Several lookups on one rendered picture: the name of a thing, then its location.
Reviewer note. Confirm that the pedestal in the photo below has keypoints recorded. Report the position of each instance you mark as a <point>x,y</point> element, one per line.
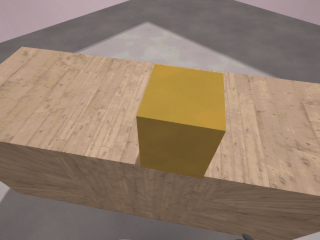
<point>68,132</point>

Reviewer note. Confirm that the carton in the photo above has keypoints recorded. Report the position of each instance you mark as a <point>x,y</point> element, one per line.
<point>181,120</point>

